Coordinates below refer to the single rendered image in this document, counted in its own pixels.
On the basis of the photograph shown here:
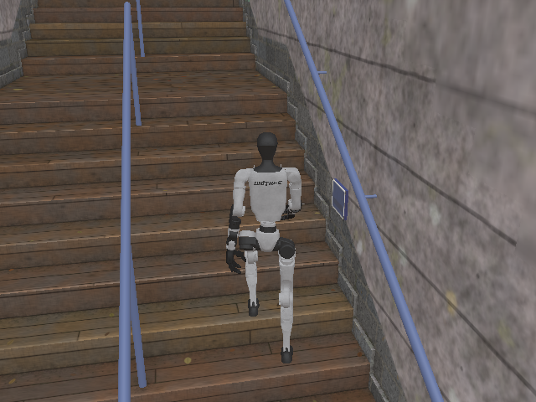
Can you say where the stairs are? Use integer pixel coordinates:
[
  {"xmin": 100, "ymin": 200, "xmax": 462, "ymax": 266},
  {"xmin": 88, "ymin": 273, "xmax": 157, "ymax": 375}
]
[
  {"xmin": 21, "ymin": 0, "xmax": 255, "ymax": 75},
  {"xmin": 0, "ymin": 94, "xmax": 376, "ymax": 402}
]

